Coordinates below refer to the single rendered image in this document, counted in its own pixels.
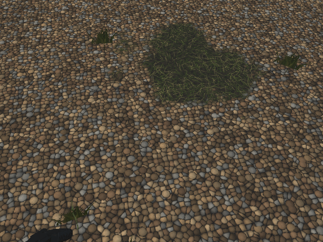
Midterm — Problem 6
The robot left hand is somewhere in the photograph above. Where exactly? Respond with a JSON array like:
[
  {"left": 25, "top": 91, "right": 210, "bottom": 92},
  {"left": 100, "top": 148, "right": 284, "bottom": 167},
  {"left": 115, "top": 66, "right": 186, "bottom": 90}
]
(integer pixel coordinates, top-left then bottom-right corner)
[{"left": 26, "top": 228, "right": 73, "bottom": 242}]

